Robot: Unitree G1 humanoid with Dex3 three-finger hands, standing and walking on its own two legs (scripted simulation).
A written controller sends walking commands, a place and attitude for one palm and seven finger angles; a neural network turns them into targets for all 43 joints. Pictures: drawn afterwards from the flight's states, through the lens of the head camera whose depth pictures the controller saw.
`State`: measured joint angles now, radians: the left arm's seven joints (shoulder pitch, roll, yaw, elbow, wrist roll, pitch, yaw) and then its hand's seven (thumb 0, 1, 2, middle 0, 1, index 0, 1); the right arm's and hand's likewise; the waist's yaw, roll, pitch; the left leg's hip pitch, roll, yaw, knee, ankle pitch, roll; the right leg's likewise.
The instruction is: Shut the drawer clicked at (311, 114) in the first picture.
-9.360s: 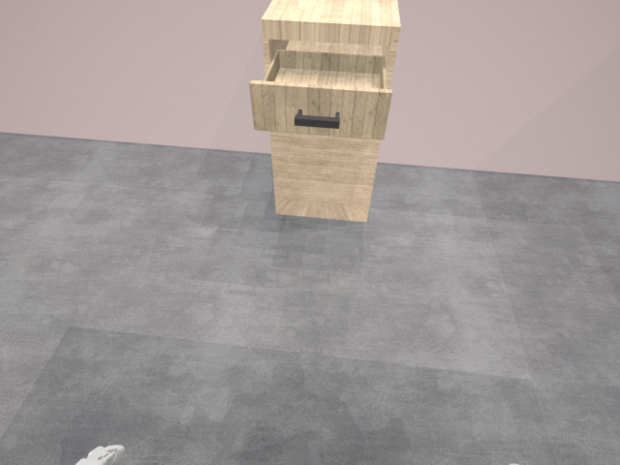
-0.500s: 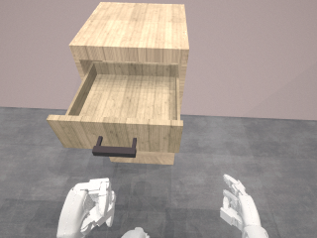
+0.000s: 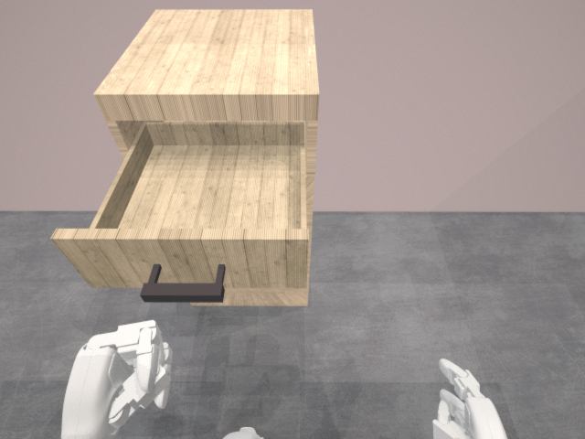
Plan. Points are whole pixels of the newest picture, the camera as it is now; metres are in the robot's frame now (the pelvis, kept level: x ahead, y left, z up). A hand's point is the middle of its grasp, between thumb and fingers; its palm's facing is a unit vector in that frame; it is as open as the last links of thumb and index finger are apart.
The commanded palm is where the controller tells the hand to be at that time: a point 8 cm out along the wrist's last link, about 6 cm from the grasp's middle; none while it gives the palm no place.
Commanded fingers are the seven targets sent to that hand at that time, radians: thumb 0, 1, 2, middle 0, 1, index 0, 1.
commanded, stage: bring the fist close to the handle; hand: left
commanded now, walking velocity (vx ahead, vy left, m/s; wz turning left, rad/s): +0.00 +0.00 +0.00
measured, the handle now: (186, 281) +0.35 +0.19 +0.00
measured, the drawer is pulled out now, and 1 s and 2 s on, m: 0.30 0.30 0.28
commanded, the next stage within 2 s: push the drawer shut in 1.48 s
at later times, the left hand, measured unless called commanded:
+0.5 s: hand (188, 371) +0.20 +0.14 +0.05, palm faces -0.02 -1.00 -0.02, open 3.2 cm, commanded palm +0.18 +0.20 +0.06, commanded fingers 0.00 0.90 0.90 -1.40 -1.60 -1.40 -1.60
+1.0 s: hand (199, 353) +0.24 +0.14 +0.00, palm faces -0.01 -1.00 -0.02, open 3.2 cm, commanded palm +0.22 +0.20 +0.01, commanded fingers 0.00 0.90 0.90 -1.40 -1.60 -1.40 -1.60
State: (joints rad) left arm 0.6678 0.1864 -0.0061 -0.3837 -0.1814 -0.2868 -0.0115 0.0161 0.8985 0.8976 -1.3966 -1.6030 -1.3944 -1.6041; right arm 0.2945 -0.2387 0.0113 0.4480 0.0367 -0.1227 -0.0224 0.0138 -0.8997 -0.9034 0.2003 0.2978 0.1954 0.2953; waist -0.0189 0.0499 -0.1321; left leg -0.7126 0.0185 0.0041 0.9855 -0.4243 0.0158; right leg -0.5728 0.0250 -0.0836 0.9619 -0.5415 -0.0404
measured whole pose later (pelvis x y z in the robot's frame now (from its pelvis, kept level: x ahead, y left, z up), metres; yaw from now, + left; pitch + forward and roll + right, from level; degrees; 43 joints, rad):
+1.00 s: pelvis -0.02 +0.00 -0.04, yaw -1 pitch +17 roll -2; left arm 0.30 0.17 0.00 0.01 -0.15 -0.44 -0.04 0.01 0.90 0.90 -1.40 -1.60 -1.40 -1.60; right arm 0.21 -0.23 0.01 0.50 0.00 -0.08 -0.01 0.01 -0.90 -0.90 0.20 0.30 0.20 0.30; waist -0.03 0.03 -0.16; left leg -1.03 0.03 0.00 1.21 -0.48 0.02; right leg -0.89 0.02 -0.09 1.20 -0.61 -0.04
